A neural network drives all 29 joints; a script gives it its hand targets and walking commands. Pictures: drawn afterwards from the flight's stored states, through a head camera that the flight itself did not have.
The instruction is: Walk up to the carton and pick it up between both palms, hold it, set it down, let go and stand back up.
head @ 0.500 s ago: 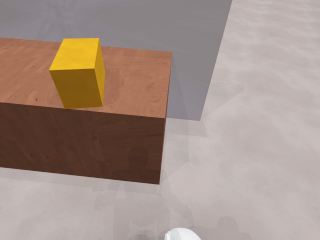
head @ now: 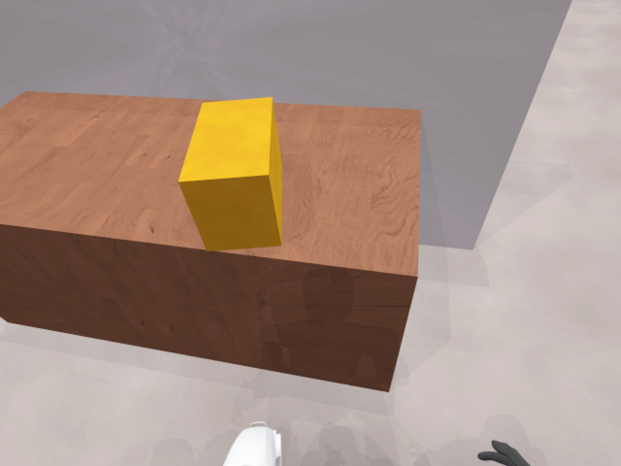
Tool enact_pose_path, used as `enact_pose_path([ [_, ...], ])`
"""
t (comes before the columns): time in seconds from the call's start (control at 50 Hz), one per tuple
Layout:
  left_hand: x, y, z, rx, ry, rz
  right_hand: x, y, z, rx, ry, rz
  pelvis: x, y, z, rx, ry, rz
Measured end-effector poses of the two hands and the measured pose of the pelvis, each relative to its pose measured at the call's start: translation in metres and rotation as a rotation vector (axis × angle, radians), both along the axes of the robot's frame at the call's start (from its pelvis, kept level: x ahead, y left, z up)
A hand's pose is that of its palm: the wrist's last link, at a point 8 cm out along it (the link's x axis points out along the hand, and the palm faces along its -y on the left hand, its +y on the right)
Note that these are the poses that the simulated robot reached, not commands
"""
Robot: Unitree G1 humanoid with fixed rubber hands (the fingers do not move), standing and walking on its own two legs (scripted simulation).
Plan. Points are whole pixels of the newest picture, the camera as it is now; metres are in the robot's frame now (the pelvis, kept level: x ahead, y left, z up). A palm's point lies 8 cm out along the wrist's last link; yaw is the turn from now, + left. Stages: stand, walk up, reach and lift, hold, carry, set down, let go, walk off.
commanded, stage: walk up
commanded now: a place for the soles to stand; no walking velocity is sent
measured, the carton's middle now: (240, 171) +0.72 +0.18 -0.03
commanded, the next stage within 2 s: none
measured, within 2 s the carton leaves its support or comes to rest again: neither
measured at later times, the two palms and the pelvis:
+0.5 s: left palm (105, 343) +0.33 +0.36 -0.07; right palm out of the picture +0.13 -0.13 -0.12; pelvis +0.16 +0.14 +0.00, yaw -7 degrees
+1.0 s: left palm (26, 353) +0.35 +0.55 -0.14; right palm (327, 366) +0.32 +0.00 -0.14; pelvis +0.26 +0.28 -0.04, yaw -7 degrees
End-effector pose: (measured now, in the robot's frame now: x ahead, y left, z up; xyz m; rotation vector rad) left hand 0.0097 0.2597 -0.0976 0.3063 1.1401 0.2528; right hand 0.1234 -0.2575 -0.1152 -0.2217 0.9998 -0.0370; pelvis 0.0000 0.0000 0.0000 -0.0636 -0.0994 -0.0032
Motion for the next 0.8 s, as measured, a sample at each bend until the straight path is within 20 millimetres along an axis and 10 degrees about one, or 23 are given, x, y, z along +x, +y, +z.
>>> enact_pose_path([
  [0.1, 0.035, 0.053, -0.027, -0.033, 0.022, 0.005, 0.044, 0.044, 0.004, -0.036, -0.033, 0.004, 0.041, 0.046, -0.015, 0.004, 0.018, 0.016],
  [0.2, 0.101, 0.098, -0.050, -0.066, 0.020, -0.047, 0.043, 0.080, -0.001, -0.074, -0.012, -0.075, 0.077, 0.086, -0.027, 0.070, -0.005, -0.015],
  [0.38, 0.258, 0.112, 0.002, -0.070, -0.178, -0.201, 0.002, 0.110, 0.011, -0.091, 0.159, -0.239, 0.130, 0.120, 0.004, 0.069, 0.003, -0.065],
  [0.5, 0.325, 0.099, 0.023, -0.066, -0.252, -0.301, 0.007, 0.127, -0.008, -0.046, 0.234, -0.257, 0.159, 0.135, 0.003, 0.082, 0.029, -0.107],
  [0.62, 0.334, 0.113, 0.011, 0.008, -0.218, -0.285, 0.051, 0.147, -0.041, 0.016, 0.246, -0.211, 0.188, 0.146, -0.014, 0.031, 0.024, -0.126],
  [0.8, 0.287, 0.186, 0.005, 0.042, -0.081, -0.116, 0.163, 0.177, -0.025, -0.018, 0.098, -0.112, 0.221, 0.194, -0.008, 0.019, -0.019, -0.093],
])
